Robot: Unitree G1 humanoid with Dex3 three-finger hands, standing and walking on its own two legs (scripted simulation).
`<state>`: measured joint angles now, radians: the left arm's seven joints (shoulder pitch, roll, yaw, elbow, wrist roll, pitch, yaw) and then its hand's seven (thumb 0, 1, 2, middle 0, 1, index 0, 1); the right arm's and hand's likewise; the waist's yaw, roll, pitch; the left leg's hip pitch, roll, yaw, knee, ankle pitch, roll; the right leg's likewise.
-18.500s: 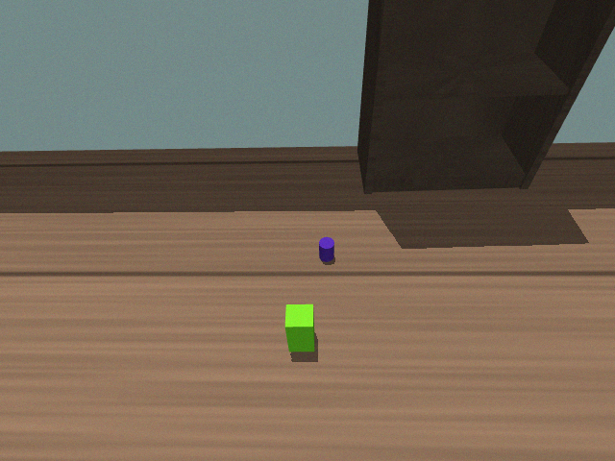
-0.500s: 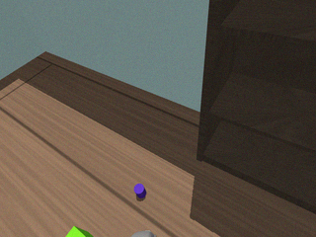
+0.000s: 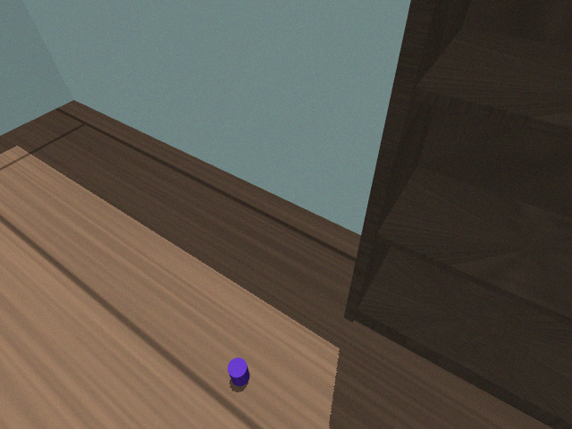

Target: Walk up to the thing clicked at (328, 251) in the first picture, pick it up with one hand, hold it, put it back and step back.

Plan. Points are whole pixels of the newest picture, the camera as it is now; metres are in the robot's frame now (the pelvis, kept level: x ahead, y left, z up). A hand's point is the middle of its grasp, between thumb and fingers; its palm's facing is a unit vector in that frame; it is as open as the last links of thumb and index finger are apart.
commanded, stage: walk up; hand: left
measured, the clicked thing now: (238, 372) +0.44 +0.22 -0.72
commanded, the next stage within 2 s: stand in 1.06 s
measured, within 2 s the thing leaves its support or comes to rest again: neither
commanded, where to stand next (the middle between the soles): +0.04 -0.01 m, yaw -2 degrees
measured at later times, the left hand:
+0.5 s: hand out of the picture +0.11 +0.25 -0.14, palm faces -0.02 -0.95 -0.33, open 7.3 cm
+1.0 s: hand out of the picture +0.09 +0.26 -0.14, palm faces -0.02 -0.94 -0.34, open 7.3 cm
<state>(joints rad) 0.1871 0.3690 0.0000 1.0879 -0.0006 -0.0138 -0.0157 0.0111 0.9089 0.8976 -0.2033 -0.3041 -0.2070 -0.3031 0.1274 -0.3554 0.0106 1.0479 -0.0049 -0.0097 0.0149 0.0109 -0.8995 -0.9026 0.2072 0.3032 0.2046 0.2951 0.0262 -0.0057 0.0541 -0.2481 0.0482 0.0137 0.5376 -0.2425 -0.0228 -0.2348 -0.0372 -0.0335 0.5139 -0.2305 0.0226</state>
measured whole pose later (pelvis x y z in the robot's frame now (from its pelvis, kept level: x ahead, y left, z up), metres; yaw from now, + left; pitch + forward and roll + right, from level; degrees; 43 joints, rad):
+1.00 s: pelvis +0.02 +0.00 +0.01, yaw -1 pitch -3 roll +0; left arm 0.08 0.34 0.01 1.18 0.01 0.00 -0.01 0.01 0.91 0.90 -0.20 -0.30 -0.21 -0.30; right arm 0.09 -0.35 0.00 1.17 -0.01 -0.01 0.01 0.01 -0.90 -0.90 0.21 0.30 0.20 0.29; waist 0.01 0.00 0.05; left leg -0.12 0.03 0.04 0.33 -0.16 -0.02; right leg -0.13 -0.05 -0.01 0.34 -0.16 0.03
